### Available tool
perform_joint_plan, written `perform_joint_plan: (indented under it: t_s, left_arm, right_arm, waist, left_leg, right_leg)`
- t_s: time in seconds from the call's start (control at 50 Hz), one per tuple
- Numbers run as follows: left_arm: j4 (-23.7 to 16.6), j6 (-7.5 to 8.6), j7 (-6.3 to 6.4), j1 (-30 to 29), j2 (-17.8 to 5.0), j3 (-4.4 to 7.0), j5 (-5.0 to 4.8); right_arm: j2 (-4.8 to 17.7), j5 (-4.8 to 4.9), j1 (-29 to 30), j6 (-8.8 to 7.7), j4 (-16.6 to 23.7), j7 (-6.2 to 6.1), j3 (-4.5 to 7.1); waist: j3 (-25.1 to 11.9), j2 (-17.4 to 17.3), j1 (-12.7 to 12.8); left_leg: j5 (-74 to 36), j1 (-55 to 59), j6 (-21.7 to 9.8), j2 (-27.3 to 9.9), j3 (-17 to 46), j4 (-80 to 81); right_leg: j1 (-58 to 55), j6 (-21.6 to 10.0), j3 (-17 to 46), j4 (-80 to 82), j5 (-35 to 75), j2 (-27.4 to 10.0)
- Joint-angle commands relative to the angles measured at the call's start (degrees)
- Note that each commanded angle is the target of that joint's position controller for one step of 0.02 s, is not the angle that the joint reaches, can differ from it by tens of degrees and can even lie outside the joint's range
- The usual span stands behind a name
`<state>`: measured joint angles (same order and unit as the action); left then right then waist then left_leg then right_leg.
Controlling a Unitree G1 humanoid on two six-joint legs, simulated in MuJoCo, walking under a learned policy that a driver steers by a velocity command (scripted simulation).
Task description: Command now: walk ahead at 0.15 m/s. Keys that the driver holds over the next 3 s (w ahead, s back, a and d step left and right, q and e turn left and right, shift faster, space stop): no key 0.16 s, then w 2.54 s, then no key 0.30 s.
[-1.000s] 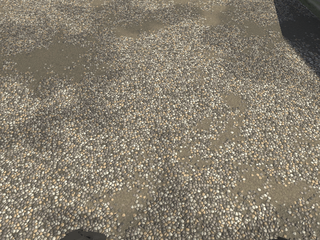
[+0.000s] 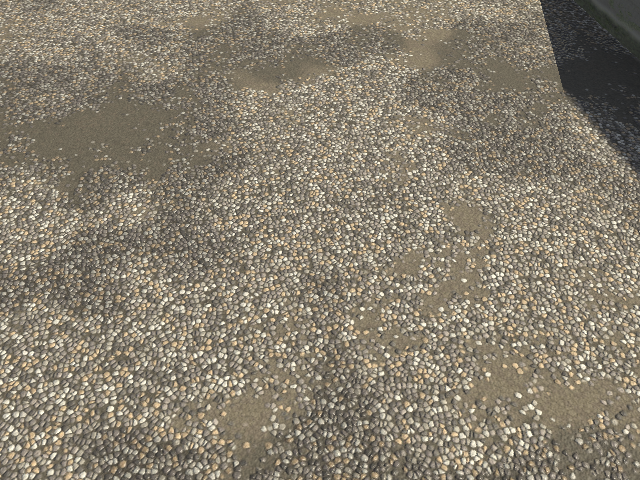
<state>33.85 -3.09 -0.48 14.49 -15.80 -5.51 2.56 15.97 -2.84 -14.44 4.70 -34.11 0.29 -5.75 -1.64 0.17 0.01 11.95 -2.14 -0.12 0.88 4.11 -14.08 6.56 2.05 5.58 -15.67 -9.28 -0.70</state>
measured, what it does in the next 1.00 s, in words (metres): stands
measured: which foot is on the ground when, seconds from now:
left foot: down 0.00-1.00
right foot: down 0.00-1.00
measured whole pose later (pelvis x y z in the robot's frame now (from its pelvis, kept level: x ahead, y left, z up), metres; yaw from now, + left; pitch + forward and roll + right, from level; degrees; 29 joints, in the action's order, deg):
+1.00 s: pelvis -0.01 +0.00 +0.00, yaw +0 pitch +0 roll +0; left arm 28.6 -2.3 -0.1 9.4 -14.6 -7.8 4.8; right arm 14.9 -4.9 -9.0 4.2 -29.9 -0.3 -8.3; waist -0.7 0.0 -0.1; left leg 12.5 -4.1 0.3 0.9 5.0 -16.6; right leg 8.2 2.1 5.5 -17.4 -9.4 -0.5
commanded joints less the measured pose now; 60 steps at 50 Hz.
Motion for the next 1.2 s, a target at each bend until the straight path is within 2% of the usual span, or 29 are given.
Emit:
perform_joint_plan:
  t_s: [0.02, 0.08, 0.1, 0.12, 0.14, 0.16, 0.2, 0.22, 0.24, 0.26, 0.28, 0.3, 0.34, 0.44, 0.74, 1.2]
  left_arm:
    - [-4.9, 0.55, 0.71, -2.4, -5.0, 1.91, -0.28]
    - [-4.3, -0.08, 1.3, -0.8, -5.2, 2.09, -0.09]
    - [-3.8, -0.11, 1.14, 0.2, -5.1, 2.09, 0.21]
    - [-2.3, -0.31, 1.31, 2.1, -5.4, 2.53, 0.22]
    - [-2.2, -0.26, 1.28, 2.0, -5.5, 2.67, -0.04]
    - [-1.9, -0.19, 1.26, 2.0, -5.4, 2.81, -0.32]
    - [-1.9, -0.08, 1.37, 2.0, -4.7, 2.67, -0.26]
    - [-2.7, -0.13, 1.76, 0.9, -4.5, 2.61, -0.36]
    - [-4.8, 0.1, 1.84, -2.2, -3.4, 1.93, -0.12]
    - [-5.0, 0.05, 2.07, -1.7, -3.3, 1.72, 0.37]
    - [-3.4, -0.07, 2.28, 1.6, -3.9, 1.87, 1.09]
    - [-4.1, 0.14, 2.23, 0.5, -3.9, 1.71, 1.09]
    - [-4.6, 0.49, 2.06, -0.2, -3.6, 1.37, 1.09]
    - [-6.1, 1.22, 1.65, -1.4, -3.5, 0.81, 1.29]
    - [-9.6, 1.7, 0.77, -6.5, -3.6, -0.27, 2.07]
    - [-10.5, 1.74, 0.37, -9.0, -4.0, -0.74, 2.27]
  right_arm:
    - [5.1, -0.02, 0.2, -1.88, 3.6, 0.3, 1.78]
    - [5.1, 0.35, -1.3, -2.12, 2.6, 0.39, 1.9]
    - [5.1, 0.37, -2.2, -1.67, 2.0, 0.39, 1.95]
    - [6.0, 1.03, -1.9, -0.96, 0.8, -0.27, 2.42]
    - [5.8, 1.2, -2.0, -0.64, 0.8, -0.59, 2.49]
    - [5.7, 1.15, -2.2, -0.46, 0.5, -0.82, 2.56]
    - [4.9, 0.78, -2.3, -0.3, 0.2, -1.18, 2.31]
    - [4.6, 0.69, -1.0, -0.83, 0.8, -1.31, 2.12]
    - [2.8, -0.25, 0.0, -1.74, 2.7, -0.78, 1.24]
    - [3.0, -0.66, -0.7, -2.19, 2.5, -0.59, 1.07]
    - [4.5, -0.08, -1.6, -1.48, 1.0, -1.08, 1.51]
    - [4.1, 0.08, -0.5, -1.24, 1.9, -1.31, 1.27]
    - [3.9, -0.3, 0.1, -1.01, 2.4, -1.62, 0.9]
    - [3.9, -0.95, 1.8, -0.91, 3.7, -1.88, 0.36]
    - [3.9, -1.89, 7.4, -1.11, 7.7, -1.19, -0.57]
    - [4.2, -2.08, 9.4, -1.58, 10.1, -0.58, -0.85]
  waist:
    - [-2.1, -1.1, -0.4]
    - [-2.9, -0.9, 0.0]
    - [-3.0, -0.5, -0.1]
    - [-2.7, -0.1, 0.9]
    - [-0.8, 0.2, 0.5]
    - [0.3, 0.4, 0.4]
    - [0.9, 0.5, 0.2]
    - [2.0, 0.1, 0.3]
    - [2.6, 0.1, -0.7]
    - [0.0, -0.1, -0.5]
    - [-2.8, -0.4, 0.5]
    - [-0.6, -0.1, 0.3]
    - [0.6, 0.1, 0.1]
    - [0.1, -0.3, -0.2]
    - [-2.3, -0.1, -0.2]
    - [-3.3, -0.1, 0.0]
  left_leg:
    - [-21.8, 2.0, -2.1, -4.8, 4.9, 0.6]
    - [-21.1, 2.0, -2.0, -4.7, 4.9, 1.0]
    - [-19.1, 2.2, -2.4, -4.6, 4.7, 1.4]
    - [-13.4, 1.8, -2.5, -3.9, 4.6, 1.9]
    - [-11.5, 0.7, -2.4, -3.7, 4.5, 2.4]
    - [-10.9, 0.2, -2.4, -3.6, 4.5, 2.8]
    - [-7.2, 0.0, -2.3, -3.1, 4.2, 3.5]
    - [-8.2, -0.9, -1.9, -2.8, 4.0, 3.4]
    - [-14.7, -1.1, -1.5, -3.2, 3.9, 2.6]
    - [-16.7, 0.2, -1.5, -3.3, 3.9, 1.9]
    - [-10.7, 1.3, -2.0, -2.7, 3.8, 2.3]
    - [-9.5, -0.2, -1.8, -2.5, 3.7, 2.5]
    - [-8.2, -0.8, -1.7, -2.5, 3.8, 2.7]
    - [-11.2, 0.1, -1.7, -2.4, 3.8, 1.4]
    - [-12.8, 0.2, -1.0, -3.1, 4.5, -0.7]
    - [-10.6, -1.1, -0.5, -3.7, 5.2, -1.2]
  right_leg:
    - [0.3, -3.1, 3.5, 0.6, 18.6, -3.6]
    - [-0.6, -2.9, 3.1, 0.9, 17.4, -3.4]
    - [-0.6, -3.0, 3.1, 1.2, 15.8, -3.4]
    - [-1.1, -3.1, 2.4, 1.7, 10.8, -2.8]
    - [0.0, -3.2, 2.4, 2.1, 9.5, -2.7]
    - [0.8, -3.2, 2.3, 2.4, 9.2, -2.6]
    - [1.4, -3.1, 2.0, 3.0, 6.5, -2.2]
    - [2.0, -2.8, 1.8, 3.0, 7.7, -2.1]
    - [3.2, -2.2, 2.3, 2.5, 14.4, -2.4]
    - [1.7, -2.1, 2.2, 2.0, 16.0, -2.3]
    - [-0.9, -2.3, 1.5, 2.1, 10.0, -1.7]
    - [0.2, -2.2, 1.3, 2.2, 9.3, -1.5]
    - [1.3, -2.1, 1.2, 2.3, 8.8, -1.3]
    - [1.9, -1.7, 1.0, 1.3, 11.0, -1.1]
    - [1.2, -1.7, 1.7, -0.5, 13.9, -2.1]
    - [1.1, -2.0, 2.6, -0.8, 13.0, -2.9]
Next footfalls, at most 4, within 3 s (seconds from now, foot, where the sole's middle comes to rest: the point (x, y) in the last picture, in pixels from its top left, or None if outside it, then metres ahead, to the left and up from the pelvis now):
none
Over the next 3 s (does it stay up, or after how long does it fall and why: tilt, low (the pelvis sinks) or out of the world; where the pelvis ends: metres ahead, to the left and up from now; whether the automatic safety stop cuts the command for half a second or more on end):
stays up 0.00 0.00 0.00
